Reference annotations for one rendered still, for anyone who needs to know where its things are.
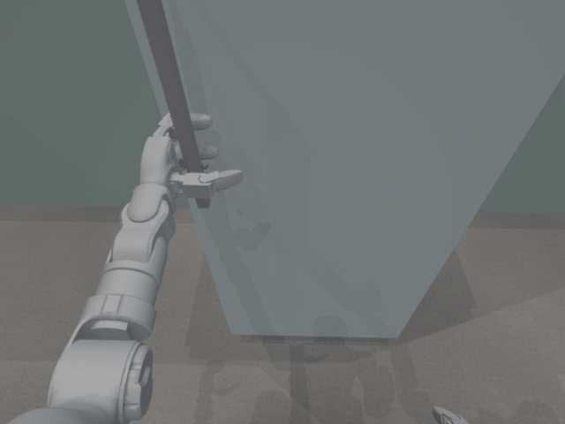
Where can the robot left forearm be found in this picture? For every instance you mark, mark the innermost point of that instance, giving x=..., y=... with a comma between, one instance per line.
x=122, y=307

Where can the left robot hand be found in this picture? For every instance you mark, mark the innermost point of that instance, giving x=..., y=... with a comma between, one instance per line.
x=160, y=160

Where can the right robot hand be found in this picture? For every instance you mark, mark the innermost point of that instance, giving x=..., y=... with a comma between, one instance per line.
x=446, y=417

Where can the fridge door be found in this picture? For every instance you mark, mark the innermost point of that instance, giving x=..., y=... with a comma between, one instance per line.
x=369, y=133

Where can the robot left upper arm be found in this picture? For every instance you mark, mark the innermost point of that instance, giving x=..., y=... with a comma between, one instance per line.
x=98, y=382

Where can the handle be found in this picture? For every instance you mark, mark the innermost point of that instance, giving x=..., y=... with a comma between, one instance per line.
x=158, y=34

